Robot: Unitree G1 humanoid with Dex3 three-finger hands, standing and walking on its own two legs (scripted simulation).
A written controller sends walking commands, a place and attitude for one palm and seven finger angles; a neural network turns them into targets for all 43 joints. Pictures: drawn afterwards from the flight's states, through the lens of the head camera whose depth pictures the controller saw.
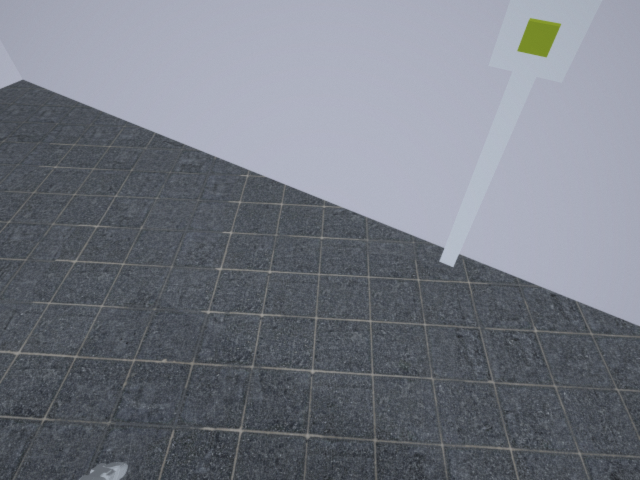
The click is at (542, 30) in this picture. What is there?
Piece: button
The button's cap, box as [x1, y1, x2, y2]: [517, 18, 560, 56]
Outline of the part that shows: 530,18 517,50 546,56 560,24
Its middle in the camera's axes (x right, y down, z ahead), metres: +0.51 -0.47 +0.91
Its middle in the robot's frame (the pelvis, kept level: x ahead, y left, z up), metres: +1.04 -0.45 +0.13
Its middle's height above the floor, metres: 0.90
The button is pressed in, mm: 0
